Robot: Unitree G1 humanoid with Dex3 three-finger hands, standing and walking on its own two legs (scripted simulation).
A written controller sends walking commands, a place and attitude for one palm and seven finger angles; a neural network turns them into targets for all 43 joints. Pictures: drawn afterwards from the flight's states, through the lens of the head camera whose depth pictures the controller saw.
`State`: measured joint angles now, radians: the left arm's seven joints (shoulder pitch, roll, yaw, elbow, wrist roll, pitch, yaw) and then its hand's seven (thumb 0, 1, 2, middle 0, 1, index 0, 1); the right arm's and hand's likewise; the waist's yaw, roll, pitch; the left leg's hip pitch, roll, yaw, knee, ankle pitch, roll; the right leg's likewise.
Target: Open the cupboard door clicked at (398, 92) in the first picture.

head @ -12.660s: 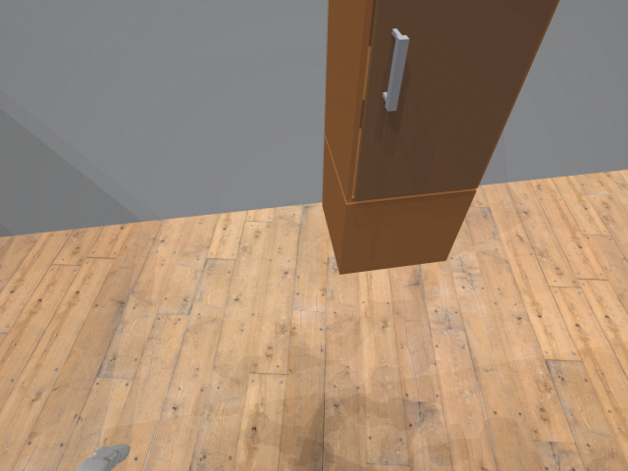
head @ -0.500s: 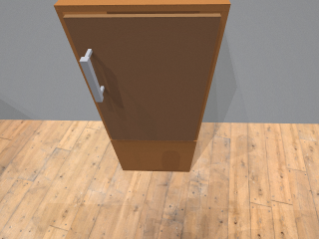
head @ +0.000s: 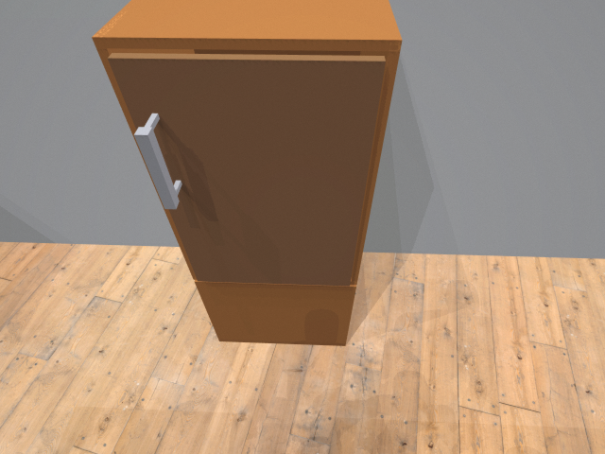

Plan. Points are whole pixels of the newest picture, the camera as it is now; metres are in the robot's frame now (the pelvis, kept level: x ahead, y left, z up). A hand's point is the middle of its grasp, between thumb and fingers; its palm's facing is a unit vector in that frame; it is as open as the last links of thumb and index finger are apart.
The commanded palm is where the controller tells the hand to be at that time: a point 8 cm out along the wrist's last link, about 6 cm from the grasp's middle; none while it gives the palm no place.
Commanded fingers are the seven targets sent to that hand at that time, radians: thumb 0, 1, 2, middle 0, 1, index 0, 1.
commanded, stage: come to a stop and stand still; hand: left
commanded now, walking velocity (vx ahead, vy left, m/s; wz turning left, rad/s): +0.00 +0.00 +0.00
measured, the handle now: (162, 163) +0.55 +0.28 +0.07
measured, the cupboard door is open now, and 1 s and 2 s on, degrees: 0 0 0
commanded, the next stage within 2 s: look again from close up in 0.46 s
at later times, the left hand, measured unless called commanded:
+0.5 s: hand out of the picture -0.02 +0.14 -0.18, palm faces +0.07 -0.98 -0.17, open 7.3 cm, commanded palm none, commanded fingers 0.00 0.90 0.90 -0.20 -0.30 -0.20 -0.30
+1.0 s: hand out of the picture +0.02 +0.22 -0.17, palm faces +0.01 -0.97 -0.23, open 7.3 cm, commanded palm none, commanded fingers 0.00 0.90 0.90 -0.20 -0.30 -0.20 -0.30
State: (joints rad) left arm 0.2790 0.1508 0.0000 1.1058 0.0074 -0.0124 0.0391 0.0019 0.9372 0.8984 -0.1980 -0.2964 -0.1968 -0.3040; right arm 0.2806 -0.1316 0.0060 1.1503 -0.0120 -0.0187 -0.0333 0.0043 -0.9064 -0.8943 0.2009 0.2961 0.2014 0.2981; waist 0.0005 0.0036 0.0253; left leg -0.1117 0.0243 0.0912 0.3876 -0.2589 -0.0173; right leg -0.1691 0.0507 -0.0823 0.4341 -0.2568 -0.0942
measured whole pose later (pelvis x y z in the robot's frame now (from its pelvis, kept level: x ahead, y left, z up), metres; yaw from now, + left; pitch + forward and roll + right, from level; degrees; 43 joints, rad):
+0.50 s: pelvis +0.00 -0.01 +0.00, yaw +1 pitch +0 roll +1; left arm 0.33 0.11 0.00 1.12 0.01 -0.02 0.04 0.00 0.91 0.90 -0.20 -0.30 -0.20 -0.30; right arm 0.34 -0.10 0.01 1.16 -0.01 -0.02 -0.04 0.00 -0.91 -0.89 0.20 0.30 0.20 0.30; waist 0.01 0.00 0.02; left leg -0.13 0.05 0.07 0.40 -0.26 -0.04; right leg -0.15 0.08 -0.10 0.38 -0.23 -0.11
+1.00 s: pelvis +0.00 +0.05 +0.00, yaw -1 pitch +0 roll +0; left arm 0.27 0.14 0.00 1.08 0.01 -0.01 0.04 0.01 0.93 0.90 -0.20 -0.30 -0.20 -0.30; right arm 0.37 -0.11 0.03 1.10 -0.02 -0.03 -0.02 0.00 -0.91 -0.89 0.20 0.30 0.20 0.30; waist -0.01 0.04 0.00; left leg -0.16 -0.07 0.11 0.43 -0.28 0.09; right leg -0.22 0.01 -0.05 0.49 -0.27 -0.03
